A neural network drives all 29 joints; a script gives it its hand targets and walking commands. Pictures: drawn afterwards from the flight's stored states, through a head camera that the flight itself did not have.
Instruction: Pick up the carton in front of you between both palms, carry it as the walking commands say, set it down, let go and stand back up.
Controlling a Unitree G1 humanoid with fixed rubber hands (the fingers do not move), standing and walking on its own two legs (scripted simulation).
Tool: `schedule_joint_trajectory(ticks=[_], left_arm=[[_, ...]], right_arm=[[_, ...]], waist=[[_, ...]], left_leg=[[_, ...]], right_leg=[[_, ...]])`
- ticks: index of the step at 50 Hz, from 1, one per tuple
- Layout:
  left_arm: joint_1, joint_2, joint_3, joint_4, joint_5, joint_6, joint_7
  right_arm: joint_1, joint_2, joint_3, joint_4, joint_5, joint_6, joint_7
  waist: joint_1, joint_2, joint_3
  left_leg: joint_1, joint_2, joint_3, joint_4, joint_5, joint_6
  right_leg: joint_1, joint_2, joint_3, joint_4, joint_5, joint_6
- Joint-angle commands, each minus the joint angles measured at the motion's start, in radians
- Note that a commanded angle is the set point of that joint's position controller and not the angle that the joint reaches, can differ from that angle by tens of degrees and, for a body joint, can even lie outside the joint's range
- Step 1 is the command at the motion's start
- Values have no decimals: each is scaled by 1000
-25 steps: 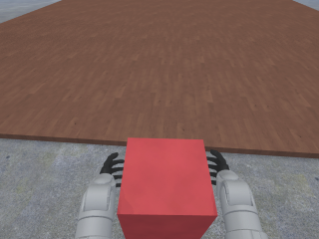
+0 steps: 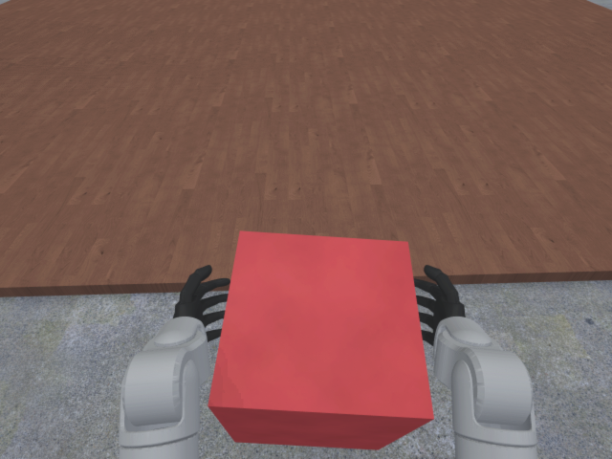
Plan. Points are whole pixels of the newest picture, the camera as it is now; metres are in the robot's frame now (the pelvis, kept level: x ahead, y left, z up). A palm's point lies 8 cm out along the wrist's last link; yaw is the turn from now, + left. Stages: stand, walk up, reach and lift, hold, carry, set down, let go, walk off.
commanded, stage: carry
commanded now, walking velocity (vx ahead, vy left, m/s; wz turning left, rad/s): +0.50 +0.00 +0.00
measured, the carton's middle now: (314, 349) +0.28 +0.00 +0.01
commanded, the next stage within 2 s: none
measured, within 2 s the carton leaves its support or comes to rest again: neither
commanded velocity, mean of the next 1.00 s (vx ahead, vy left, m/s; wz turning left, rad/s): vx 0.38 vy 0.00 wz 0.00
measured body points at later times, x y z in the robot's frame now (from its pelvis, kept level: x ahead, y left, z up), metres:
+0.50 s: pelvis +0.28 +0.05 +0.01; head +0.28 +0.04 +0.46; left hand +0.56 +0.18 +0.10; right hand +0.53 -0.12 +0.08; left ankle +0.22 +0.14 -0.73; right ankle +0.28 -0.07 -0.69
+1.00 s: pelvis +0.62 +0.03 +0.00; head +0.64 +0.02 +0.45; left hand +0.94 +0.20 +0.15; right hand +0.95 -0.10 +0.12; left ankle +0.78 +0.13 -0.71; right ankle +0.48 -0.05 -0.73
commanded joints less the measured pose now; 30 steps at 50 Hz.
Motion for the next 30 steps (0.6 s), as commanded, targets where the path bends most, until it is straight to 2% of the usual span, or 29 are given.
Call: schedule_joint_trajectory(ticks=[1, 2, 3, 4, 5, 6, 7, 8, 9, 10, 11, 12, 13, 14, 15, 16, 17, 18, 19, 20, 22, 23, 24, 25, 26, 27, 28, 29, 30], left_arm=[[-411, -853, -644, -192, -359, 41, -134], [-396, -826, -638, -175, -327, 48, -124], [-474, -860, -678, -264, -364, 47, -119], [-521, -873, -691, -289, -399, 53, -120], [-502, -838, -681, -272, -382, 59, -116], [-505, -839, -699, -313, -407, 62, -111], [-487, -821, -686, -282, -409, 69, -112], [-470, -822, -698, -288, -429, 73, -116], [-495, -820, -721, -296, -447, 75, -121], [-463, -810, -709, -287, -443, 80, -124], [-457, -808, -719, -287, -449, 83, -127], [-482, -784, -713, -307, -443, 87, -129], [-470, -781, -702, -283, -445, 99, -133], [-455, -790, -694, -272, -435, 101, -136], [-452, -789, -695, -245, -428, 105, -147], [-468, -808, -684, -247, -426, 99, -155], [-433, -831, -684, -223, -413, 90, -163], [-419, -867, -673, -200, -403, 83, -169], [-420, -884, -685, -196, -393, 70, -173], [-412, -881, -661, -178, -383, 64, -174], [-362, -916, -670, -167, -362, 41, -168], [-392, -890, -680, -221, -349, 29, -165], [-394, -903, -667, -224, -352, 29, -165], [-428, -898, -684, -246, -370, 22, -156], [-459, -852, -674, -292, -361, 18, -149], [-443, -839, -678, -260, -347, 22, -142], [-386, -808, -646, -218, -326, 33, -135], [-423, -800, -668, -257, -348, 31, -130], [-435, -787, -646, -285, -354, 37, -123]], right_arm=[[-465, 892, 693, -174, 412, 65, 189], [-488, 884, 692, -179, 417, 74, 182], [-489, 901, 691, -207, 434, 70, 177], [-475, 889, 669, -195, 427, 74, 170], [-458, 873, 664, -172, 415, 82, 158], [-407, 864, 657, -192, 407, 76, 153], [-384, 866, 637, -159, 383, 80, 144], [-391, 833, 630, -209, 377, 81, 135], [-380, 856, 626, -200, 359, 77, 126], [-392, 850, 620, -224, 357, 77, 119], [-356, 848, 627, -205, 354, 79, 118], [-334, 850, 618, -186, 347, 79, 120], [-351, 832, 615, -200, 338, 77, 116], [-366, 845, 639, -211, 348, 79, 119], [-355, 843, 622, -183, 352, 84, 119], [-370, 888, 643, -188, 363, 85, 127], [-407, 913, 668, -204, 372, 78, 137], [-430, 940, 690, -225, 386, 69, 148], [-466, 963, 697, -230, 385, 63, 161], [-451, 978, 717, -196, 412, 62, 167], [-496, 986, 745, -250, 432, 47, 190], [-483, 969, 740, -236, 439, 45, 196], [-526, 948, 762, -298, 446, 37, 199], [-493, 936, 752, -276, 451, 40, 200], [-504, 920, 758, -286, 457, 42, 200], [-515, 903, 746, -288, 446, 44, 199], [-519, 854, 740, -280, 457, 53, 191], [-502, 846, 741, -285, 450, 53, 182], [-551, 823, 731, -326, 463, 59, 176]], waist=[[48, -137, -87], [47, -81, -88], [46, -79, -97], [45, -66, -76], [43, -111, -64], [47, -104, -98], [45, -155, -105], [49, -176, -93], [35, -161, -119], [38, -129, -140], [22, -73, -193], [-1, 43, -233], [-16, 274, -221], [-10, 260, -225], [-7, 211, -236], [-19, 71, -180], [-9, 8, -188], [-7, 1, -185], [-2, -2, -166], [-6, 17, -149], [-1, 86, -146], [-6, 116, -128], [-1, 143, -128], [-5, 118, -118], [-3, 131, -96], [-1, 130, -83], [14, 98, -92], [18, 92, -139], [50, 40, -211]], left_leg=[[-623, 55, 8, 374, -94, 16], [-584, 67, 34, 339, -74, 4], [-548, 62, 32, 275, -67, 2], [-531, 50, 51, 264, 1, 3], [-486, 46, 74, 189, -2, 0], [-437, 38, 86, 117, 66, 8], [-361, 20, 128, 51, 128, 8], [-287, 4, 139, -22, 172, 13], [-142, -10, 180, -86, 226, 12], [-1, -27, 192, -99, 230, 12], [198, -22, 191, -113, 211, 22], [361, 90, 26, -151, 107, 70], [483, 294, -377, -265, 19, 158], [553, 383, -509, -275, 190, 223], [522, 391, -485, -255, 299, 235], [442, 371, -441, -261, 384, 238], [395, 344, -335, -282, 309, 192], [327, 325, -276, -305, 277, 169], [271, 302, -213, -335, 284, 157], [287, 305, -202, -349, 281, 160], [303, 269, -119, -341, 339, 140], [274, 247, -87, -327, 388, 135], [267, 231, -56, -320, 392, 138], [257, 211, -17, -313, 412, 126], [239, 209, 11, -286, 430, 116], [192, 199, 45, -256, 450, 100], [146, 175, 83, -193, 522, 77], [93, 144, 145, -67, 590, 46], [-53, 115, 162, 111, 619, 8]], right_leg=[[545, -435, 550, -247, 4, -189], [478, -424, 549, -270, -42, -181], [454, -397, 480, -277, -43, -185], [417, -356, 427, -288, -5, -168], [390, -333, 363, -286, 37, -163], [421, -313, 317, -266, 83, -142], [368, -267, 218, -270, 69, -106], [310, -264, 204, -265, 34, -98], [261, -244, 120, -223, 28, -76], [200, -207, 71, -156, 49, -56], [117, -174, 17, -17, 149, -30], [-34, -122, -55, 181, 120, 14], [-270, -20, -45, 405, -118, 71], [-410, -11, 41, 567, -301, 57], [-426, -62, 114, 649, -304, 47], [-461, -79, 100, 678, -286, 34], [-421, -110, 114, 601, -246, 31], [-346, -135, 114, 523, -198, 31], [-311, -115, 81, 458, -176, 34], [-324, -115, 65, 399, -165, 42], [-278, -86, 25, 245, -125, 39], [-243, -64, -1, 212, -102, 41], [-217, -39, -37, 142, -73, 48], [-183, -31, -57, 109, -22, 44], [-133, -14, -84, 39, 19, 44], [-69, -11, -106, 31, 103, 31], [35, 14, -134, 9, 111, 15], [163, -6, -116, -3, 128, -2], [397, -71, 0, 15, 63, -56]])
